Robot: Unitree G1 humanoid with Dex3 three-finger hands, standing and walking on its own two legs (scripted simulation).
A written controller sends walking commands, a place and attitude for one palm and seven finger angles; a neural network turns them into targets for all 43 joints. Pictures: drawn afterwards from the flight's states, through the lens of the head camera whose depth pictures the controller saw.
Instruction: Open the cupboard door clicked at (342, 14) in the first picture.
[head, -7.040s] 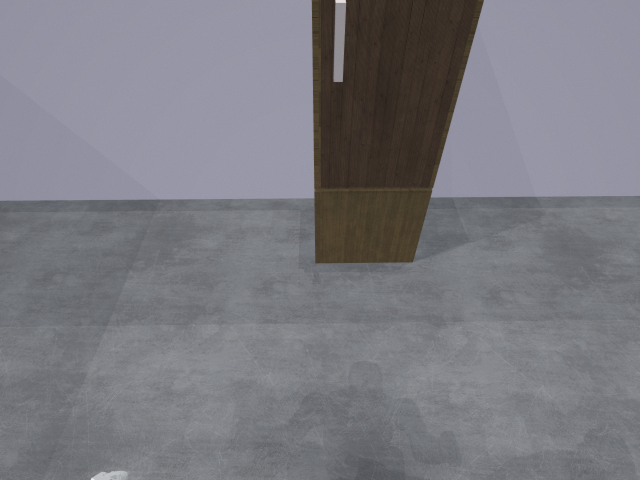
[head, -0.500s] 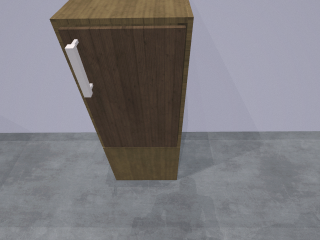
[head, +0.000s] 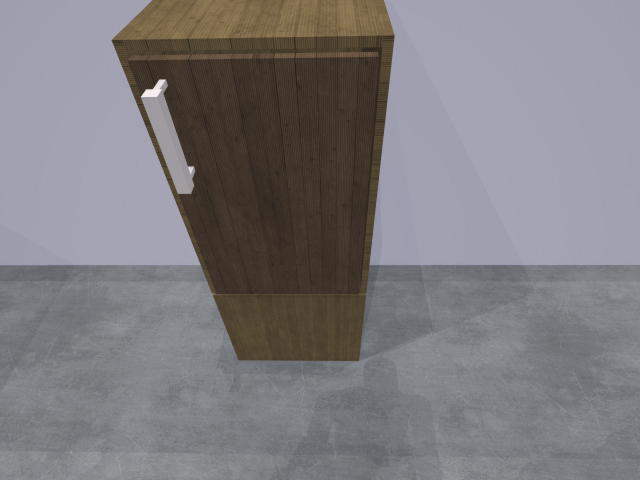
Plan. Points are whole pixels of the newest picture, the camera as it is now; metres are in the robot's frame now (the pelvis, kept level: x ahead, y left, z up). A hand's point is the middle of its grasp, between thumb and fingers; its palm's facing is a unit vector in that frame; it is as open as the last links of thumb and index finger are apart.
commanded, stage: look again from close up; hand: left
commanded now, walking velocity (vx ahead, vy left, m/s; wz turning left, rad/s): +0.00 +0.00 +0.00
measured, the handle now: (174, 139) +0.58 +0.27 +0.13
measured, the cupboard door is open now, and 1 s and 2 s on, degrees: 0 0 0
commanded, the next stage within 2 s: shuffle to correct the standing spot in 0.30 s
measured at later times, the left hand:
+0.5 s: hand out of the picture +0.01 +0.17 -0.17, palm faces +0.03 -0.98 -0.19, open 7.3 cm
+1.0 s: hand out of the picture +0.09 +0.21 -0.17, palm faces +0.03 -0.97 -0.23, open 7.3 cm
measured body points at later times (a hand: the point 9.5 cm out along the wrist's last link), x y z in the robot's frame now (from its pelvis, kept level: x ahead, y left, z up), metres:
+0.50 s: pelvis +0.01 +0.00 +0.00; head +0.02 -0.01 +0.45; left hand +0.01 +0.22 -0.15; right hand -0.01 -0.20 -0.16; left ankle -0.02 +0.12 -0.74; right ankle +0.02 -0.11 -0.74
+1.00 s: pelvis +0.05 +0.03 +0.00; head +0.08 +0.02 +0.45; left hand +0.09 +0.26 -0.15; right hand +0.05 -0.18 -0.17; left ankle -0.02 +0.12 -0.74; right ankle +0.03 -0.09 -0.73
